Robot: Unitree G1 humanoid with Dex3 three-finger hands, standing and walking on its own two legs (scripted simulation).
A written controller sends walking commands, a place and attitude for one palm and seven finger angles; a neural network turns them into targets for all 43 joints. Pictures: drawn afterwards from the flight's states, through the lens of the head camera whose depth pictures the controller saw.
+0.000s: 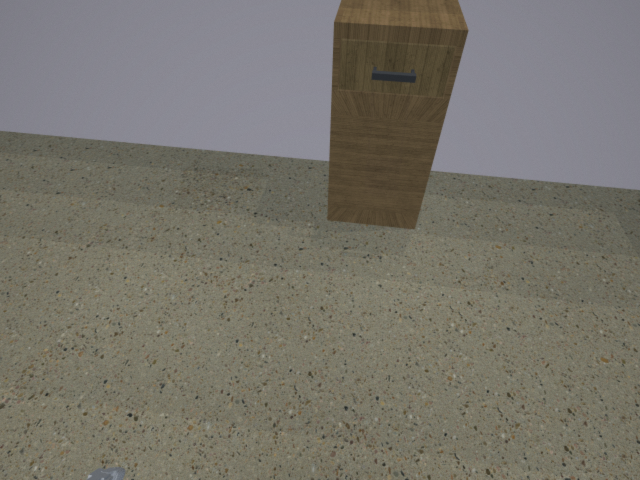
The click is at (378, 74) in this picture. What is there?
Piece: drawer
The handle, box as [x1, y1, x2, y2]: [371, 67, 415, 82]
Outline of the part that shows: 372,70 371,79 414,82 415,80 415,73 413,69 411,69 410,73 376,71 376,67 374,67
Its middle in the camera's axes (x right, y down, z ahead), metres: +0.23 -0.53 +1.24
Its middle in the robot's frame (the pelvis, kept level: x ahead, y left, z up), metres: +1.28 -0.17 -0.06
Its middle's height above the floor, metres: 0.71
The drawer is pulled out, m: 0.00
